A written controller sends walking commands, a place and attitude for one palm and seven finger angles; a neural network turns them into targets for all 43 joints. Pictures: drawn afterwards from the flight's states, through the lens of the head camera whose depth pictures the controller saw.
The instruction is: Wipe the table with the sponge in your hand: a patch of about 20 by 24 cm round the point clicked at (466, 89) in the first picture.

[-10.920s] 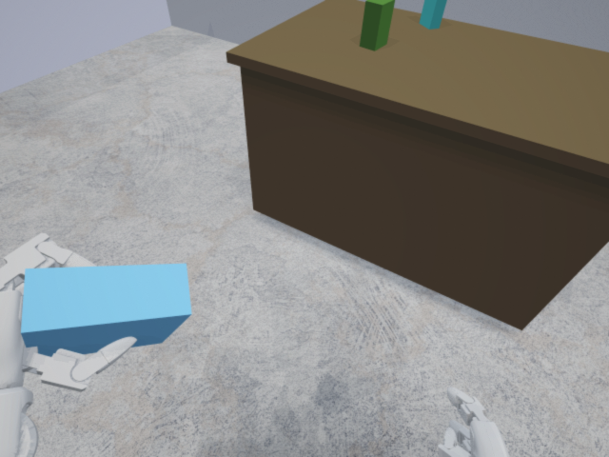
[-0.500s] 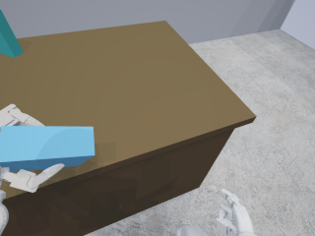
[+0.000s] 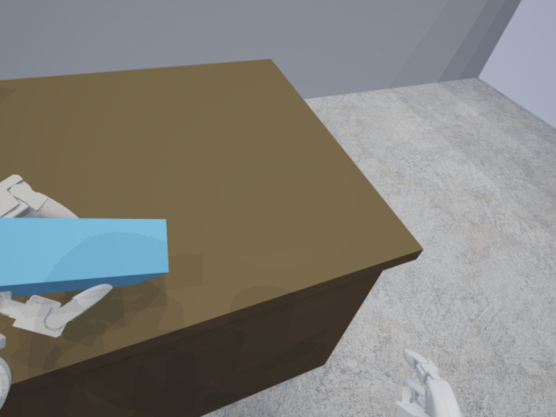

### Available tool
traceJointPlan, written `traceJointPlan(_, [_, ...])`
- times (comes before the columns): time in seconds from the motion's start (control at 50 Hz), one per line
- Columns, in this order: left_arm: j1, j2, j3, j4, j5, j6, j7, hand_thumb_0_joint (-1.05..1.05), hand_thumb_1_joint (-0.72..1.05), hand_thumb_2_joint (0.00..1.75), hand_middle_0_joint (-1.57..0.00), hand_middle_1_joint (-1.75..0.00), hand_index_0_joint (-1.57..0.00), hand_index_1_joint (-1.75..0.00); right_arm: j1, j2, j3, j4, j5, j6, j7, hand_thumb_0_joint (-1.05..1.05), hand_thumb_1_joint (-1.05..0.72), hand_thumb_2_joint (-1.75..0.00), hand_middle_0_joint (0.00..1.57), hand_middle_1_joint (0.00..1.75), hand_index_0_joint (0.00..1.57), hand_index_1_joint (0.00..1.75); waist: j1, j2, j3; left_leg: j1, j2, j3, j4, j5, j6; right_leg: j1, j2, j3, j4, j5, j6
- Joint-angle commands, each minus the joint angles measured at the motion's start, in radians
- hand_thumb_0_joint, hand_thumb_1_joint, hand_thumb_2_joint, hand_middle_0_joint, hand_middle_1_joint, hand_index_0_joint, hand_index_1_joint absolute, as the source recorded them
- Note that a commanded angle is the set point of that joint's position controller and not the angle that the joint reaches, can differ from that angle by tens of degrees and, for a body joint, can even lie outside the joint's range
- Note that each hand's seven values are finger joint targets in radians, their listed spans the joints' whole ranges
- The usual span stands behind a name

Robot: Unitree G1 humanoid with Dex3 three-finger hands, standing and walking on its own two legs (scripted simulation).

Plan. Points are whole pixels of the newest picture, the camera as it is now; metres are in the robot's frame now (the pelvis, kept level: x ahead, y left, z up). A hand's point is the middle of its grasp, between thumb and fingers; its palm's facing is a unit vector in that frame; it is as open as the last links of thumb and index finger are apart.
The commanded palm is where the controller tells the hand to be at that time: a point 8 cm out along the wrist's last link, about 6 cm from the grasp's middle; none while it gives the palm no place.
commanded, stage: come to a stop and stand still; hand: left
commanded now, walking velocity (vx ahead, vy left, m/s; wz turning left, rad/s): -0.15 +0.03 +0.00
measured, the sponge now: (106, 258) +0.24 +0.20 +0.17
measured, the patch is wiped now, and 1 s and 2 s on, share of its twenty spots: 0.00 0.00 0.00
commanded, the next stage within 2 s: look again from close up in 0.86 s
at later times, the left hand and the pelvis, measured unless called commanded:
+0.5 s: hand (59, 278) +0.20 +0.23 +0.19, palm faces +0.44 -0.81 -0.40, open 9.6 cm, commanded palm +0.15 +0.26 +0.18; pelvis +0.00 -0.02 +0.00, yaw +0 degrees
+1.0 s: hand (53, 249) +0.23 +0.25 +0.19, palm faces +0.42 -0.77 -0.48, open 9.6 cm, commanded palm +0.16 +0.27 +0.18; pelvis +0.01 -0.02 +0.01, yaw +1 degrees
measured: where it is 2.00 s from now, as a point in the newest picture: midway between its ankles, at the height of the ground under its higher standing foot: outside the picture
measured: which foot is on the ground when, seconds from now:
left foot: down 0.00-1.00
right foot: up 0.00-0.06, down 0.08-1.00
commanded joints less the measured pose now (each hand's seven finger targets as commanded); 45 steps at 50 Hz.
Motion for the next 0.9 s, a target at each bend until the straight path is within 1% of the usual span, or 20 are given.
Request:
traceJointPlan(0.0, [0.049, 0.100, 0.105, -0.123, -0.020, -0.055, 0.016, 0.00, 0.10, 1.30, -1.20, -1.60, -1.20, -1.60, -0.056, -0.144, -0.038, -0.147, 0.024, -0.061, 0.001, 0.00, -0.90, -0.90, 0.20, 0.30, 0.20, 0.30, 0.010, 0.213, -0.147, 0.071, 0.156, -0.100, -0.110, 0.513, 0.012, 0.167, -0.009, -0.040, -0.373, 0.207, 0.014])
traceJointPlan(0.04, [0.027, 0.112, 0.115, -0.071, -0.020, -0.049, 0.017, 0.00, 0.10, 1.30, -1.20, -1.60, -1.20, -1.60, -0.063, -0.141, -0.033, -0.145, 0.026, -0.057, -0.008, 0.00, -0.90, -0.90, 0.20, 0.30, 0.20, 0.30, 0.002, 0.114, -0.169, -0.044, 0.122, -0.075, -0.061, 0.361, -0.018, 0.335, -0.058, 0.030, -0.411, 0.468, 0.001])
traceJointPlan(0.08, [0.027, 0.091, 0.093, -0.028, -0.024, -0.045, 0.019, 0.00, 0.10, 1.30, -1.20, -1.60, -1.20, -1.60, -0.073, -0.136, -0.018, -0.145, 0.020, -0.065, -0.016, 0.00, -0.90, -0.90, 0.20, 0.30, 0.20, 0.30, -0.002, 0.090, -0.139, -0.087, 0.082, -0.062, -0.098, 0.252, -0.040, 0.339, -0.117, 0.070, -0.364, 0.686, -0.008])
traceJointPlan(0.1, [0.032, 0.062, 0.068, 0.004, -0.027, -0.031, 0.016, 0.00, 0.10, 1.30, -1.20, -1.60, -1.20, -1.60, -0.061, -0.137, -0.029, -0.141, 0.028, -0.063, -0.019, 0.00, -0.90, -0.90, 0.20, 0.30, 0.20, 0.30, -0.001, 0.019, -0.157, -0.053, 0.062, -0.062, -0.069, 0.249, -0.044, 0.313, -0.131, 0.116, -0.349, 0.729, -0.022])
traceJointPlan(0.14, [0.013, 0.087, 0.070, -0.037, -0.033, -0.017, 0.016, 0.00, 0.10, 1.30, -1.20, -1.60, -1.20, -1.60, -0.079, -0.135, -0.036, -0.151, 0.029, -0.052, -0.030, 0.00, -0.90, -0.90, 0.20, 0.30, 0.20, 0.30, 0.005, -0.101, -0.188, 0.000, 0.023, -0.049, 0.006, 0.186, -0.042, 0.259, -0.200, 0.181, -0.379, 0.735, -0.050])
traceJointPlan(0.16, [-0.012, 0.120, 0.090, -0.062, -0.031, -0.011, 0.027, 0.00, 0.10, 1.30, -1.20, -1.60, -1.20, -1.60, -0.099, -0.135, -0.030, -0.148, 0.028, -0.047, -0.037, 0.00, -0.90, -0.90, 0.20, 0.30, 0.20, 0.30, 0.009, -0.074, -0.203, 0.012, 0.013, -0.052, 0.001, 0.136, -0.040, 0.235, -0.225, 0.208, -0.395, 0.672, -0.059])
traceJointPlan(0.18, [-0.012, 0.092, 0.062, -0.089, -0.032, -0.016, 0.027, 0.00, 0.10, 1.30, -1.20, -1.60, -1.20, -1.60, -0.094, -0.121, -0.022, -0.154, 0.021, -0.041, -0.040, 0.00, -0.90, -0.90, 0.20, 0.30, 0.20, 0.30, 0.009, -0.081, -0.181, 0.001, 0.014, -0.061, 0.001, 0.128, -0.035, 0.225, -0.240, 0.203, -0.403, 0.617, -0.063])
traceJointPlan(0.24, [-0.052, 0.158, 0.110, -0.202, -0.030, -0.034, 0.040, 0.00, 0.10, 1.30, -1.20, -1.60, -1.20, -1.60, -0.117, -0.120, -0.020, -0.160, 0.013, -0.039, -0.047, 0.00, -0.90, -0.90, 0.20, 0.30, 0.20, 0.30, 0.022, -0.055, -0.183, 0.011, 0.003, -0.071, -0.018, 0.069, -0.025, 0.189, -0.256, 0.222, -0.433, 0.429, -0.060])
traceJointPlan(0.26, [-0.075, 0.199, 0.138, -0.254, -0.029, -0.037, 0.049, 0.00, 0.10, 1.30, -1.20, -1.60, -1.20, -1.60, -0.129, -0.128, -0.024, -0.155, 0.015, -0.039, -0.053, 0.00, -0.90, -0.90, 0.20, 0.30, 0.20, 0.30, 0.027, -0.012, -0.195, 0.046, 0.007, -0.078, -0.038, 0.068, -0.021, 0.158, -0.252, 0.230, -0.436, 0.332, -0.060])
traceJointPlan(0.28, [-0.058, 0.162, 0.117, -0.254, -0.030, -0.039, 0.051, 0.00, 0.10, 1.30, -1.20, -1.60, -1.20, -1.60, -0.124, -0.124, -0.023, -0.157, 0.011, -0.038, -0.055, 0.00, -0.90, -0.90, 0.20, 0.30, 0.20, 0.30, 0.025, -0.010, -0.185, 0.044, 0.011, -0.084, -0.050, 0.081, -0.015, 0.159, -0.236, 0.209, -0.440, 0.251, -0.052])
traceJointPlan(0.34, [-0.037, 0.158, 0.130, -0.236, -0.029, -0.041, 0.057, 0.00, 0.10, 1.30, -1.20, -1.60, -1.20, -1.60, -0.115, -0.132, -0.030, -0.156, 0.011, -0.039, -0.055, 0.00, -0.90, -0.90, 0.20, 0.30, 0.20, 0.30, 0.025, 0.052, -0.165, 0.039, 0.022, -0.091, -0.098, 0.060, -0.009, 0.144, -0.188, 0.183, -0.449, 0.125, -0.031])
traceJointPlan(0.36, [-0.015, 0.155, 0.131, -0.223, -0.030, -0.040, 0.060, 0.00, 0.10, 1.30, -1.20, -1.60, -1.20, -1.60, -0.126, -0.141, -0.033, -0.148, 0.013, -0.040, -0.059, 0.00, -0.90, -0.90, 0.20, 0.30, 0.20, 0.30, 0.026, 0.103, -0.153, 0.050, 0.041, -0.109, -0.140, 0.041, -0.003, 0.127, -0.162, 0.166, -0.436, 0.099, -0.024])
traceJointPlan(0.4, [-0.013, 0.115, 0.106, -0.180, -0.026, -0.039, 0.055, 0.00, 0.10, 1.30, -1.20, -1.60, -1.20, -1.60, -0.114, -0.148, -0.034, -0.155, 0.016, -0.041, -0.057, 0.00, -0.90, -0.90, 0.20, 0.30, 0.20, 0.30, 0.027, 0.157, -0.125, -0.044, 0.070, -0.145, -0.220, -0.007, 0.005, 0.191, -0.097, 0.107, -0.400, 0.106, 0.001])
traceJointPlan(0.48, [-0.013, 0.055, 0.048, -0.070, -0.016, -0.026, 0.045, 0.00, 0.10, 1.30, -1.20, -1.60, -1.20, -1.60, -0.091, -0.153, -0.035, -0.143, 0.026, -0.051, -0.055, 0.00, -0.90, -0.90, 0.20, 0.30, 0.20, 0.30, 0.023, 0.153, -0.086, -0.116, 0.081, -0.144, -0.263, -0.079, 0.003, 0.230, -0.067, 0.075, -0.390, 0.138, 0.013])
traceJointPlan(0.54, [-0.059, 0.049, 0.024, -0.037, -0.008, -0.015, 0.036, 0.00, 0.10, 1.30, -1.20, -1.60, -1.20, -1.60, -0.082, -0.154, -0.036, -0.144, 0.027, -0.056, -0.052, 0.00, -0.90, -0.90, 0.20, 0.30, 0.20, 0.30, 0.024, 0.088, -0.059, -0.140, 0.068, -0.128, -0.260, -0.113, -0.002, 0.224, -0.065, 0.086, -0.425, 0.103, 0.017])
traceJointPlan(0.62, [-0.120, 0.073, 0.025, -0.097, -0.001, -0.016, 0.035, 0.00, 0.10, 1.30, -1.20, -1.60, -1.20, -1.60, -0.088, -0.153, -0.034, -0.145, 0.023, -0.063, -0.051, 0.00, -0.90, -0.90, 0.20, 0.30, 0.20, 0.30, 0.025, 0.070, -0.072, -0.114, 0.054, -0.118, -0.262, -0.086, -0.004, 0.232, -0.065, 0.082, -0.447, 0.097, 0.016])
traceJointPlan(0.66, [-0.145, 0.119, 0.056, -0.166, 0.001, -0.019, 0.041, 0.00, 0.10, 1.30, -1.20, -1.60, -1.20, -1.60, -0.104, -0.151, -0.032, -0.145, 0.022, -0.067, -0.053, 0.00, -0.90, -0.90, 0.20, 0.30, 0.20, 0.30, 0.026, 0.126, -0.095, -0.092, 0.052, -0.115, -0.274, -0.062, -0.007, 0.250, -0.062, 0.070, -0.432, 0.129, 0.015])
traceJointPlan(0.68, [-0.135, 0.100, 0.046, -0.179, -0.001, -0.025, 0.040, 0.00, 0.10, 1.30, -1.20, -1.60, -1.20, -1.60, -0.101, -0.145, -0.028, -0.149, 0.019, -0.069, -0.053, 0.00, -0.90, -0.90, 0.20, 0.30, 0.20, 0.30, 0.028, 0.141, -0.104, -0.098, 0.054, -0.123, -0.282, -0.057, -0.004, 0.272, -0.058, 0.061, -0.420, 0.148, 0.014])
traceJointPlan(0.76, [-0.082, 0.137, 0.092, -0.203, -0.008, -0.031, 0.043, 0.00, 0.10, 1.30, -1.20, -1.60, -1.20, -1.60, -0.097, -0.140, -0.028, -0.148, 0.018, -0.077, -0.048, 0.00, -0.90, -0.90, 0.20, 0.30, 0.20, 0.30, 0.032, 0.173, -0.128, -0.091, 0.052, -0.114, -0.281, -0.016, -0.010, 0.313, -0.056, 0.056, -0.409, 0.215, 0.013])
traceJointPlan(0.88, [0.000, 0.071, 0.057, -0.080, -0.022, -0.022, 0.030, 0.00, 0.10, 1.30, -1.20, -1.60, -1.20, -1.60, -0.078, -0.139, -0.025, -0.138, 0.020, -0.066, -0.041, 0.00, -0.90, -0.90, 0.20, 0.30, 0.20, 0.30, 0.026, 0.121, -0.103, -0.076, 0.051, -0.102, -0.266, 0.047, -0.020, 0.288, -0.057, 0.052, -0.431, 0.258, 0.014])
